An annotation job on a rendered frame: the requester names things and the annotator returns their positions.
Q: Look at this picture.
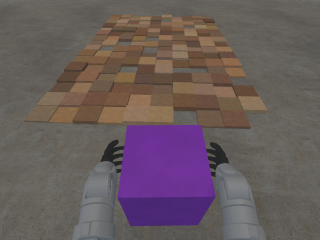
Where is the left robot hand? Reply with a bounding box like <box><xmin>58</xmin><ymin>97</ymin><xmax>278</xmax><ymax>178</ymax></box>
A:
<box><xmin>100</xmin><ymin>140</ymin><xmax>124</xmax><ymax>173</ymax></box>

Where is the robot left forearm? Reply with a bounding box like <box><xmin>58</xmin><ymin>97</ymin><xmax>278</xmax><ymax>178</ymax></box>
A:
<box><xmin>71</xmin><ymin>161</ymin><xmax>117</xmax><ymax>240</ymax></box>

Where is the carton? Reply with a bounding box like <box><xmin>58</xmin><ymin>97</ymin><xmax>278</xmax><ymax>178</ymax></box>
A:
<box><xmin>117</xmin><ymin>125</ymin><xmax>216</xmax><ymax>226</ymax></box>

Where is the robot right forearm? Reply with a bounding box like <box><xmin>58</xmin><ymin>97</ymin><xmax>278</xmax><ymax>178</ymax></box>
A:
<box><xmin>215</xmin><ymin>163</ymin><xmax>267</xmax><ymax>240</ymax></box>

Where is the right robot hand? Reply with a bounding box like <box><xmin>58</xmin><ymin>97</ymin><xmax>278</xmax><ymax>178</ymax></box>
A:
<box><xmin>206</xmin><ymin>142</ymin><xmax>229</xmax><ymax>177</ymax></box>

